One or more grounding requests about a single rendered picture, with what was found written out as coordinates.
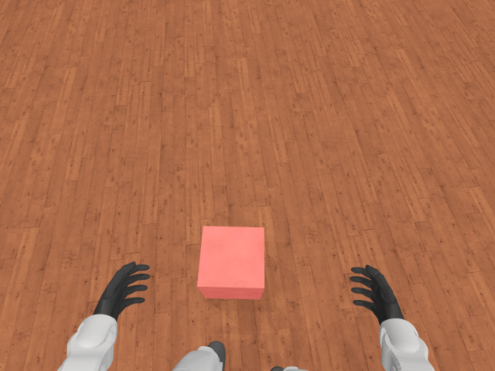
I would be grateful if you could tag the left robot thigh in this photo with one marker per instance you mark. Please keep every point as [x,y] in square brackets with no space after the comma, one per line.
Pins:
[199,361]

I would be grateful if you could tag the robot left foot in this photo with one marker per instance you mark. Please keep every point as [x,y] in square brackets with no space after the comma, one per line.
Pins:
[219,349]

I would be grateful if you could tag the left robot hand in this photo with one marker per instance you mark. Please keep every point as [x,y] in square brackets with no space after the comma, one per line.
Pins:
[112,301]

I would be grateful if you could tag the right robot hand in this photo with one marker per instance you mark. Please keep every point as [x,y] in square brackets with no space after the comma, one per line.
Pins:
[385,305]

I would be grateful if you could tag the robot left forearm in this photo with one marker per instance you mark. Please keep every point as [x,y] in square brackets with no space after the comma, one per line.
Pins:
[91,348]

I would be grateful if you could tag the carton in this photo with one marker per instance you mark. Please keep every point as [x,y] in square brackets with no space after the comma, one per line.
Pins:
[232,262]

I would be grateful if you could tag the robot right forearm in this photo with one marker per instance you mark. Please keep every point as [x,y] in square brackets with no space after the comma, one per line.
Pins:
[401,348]

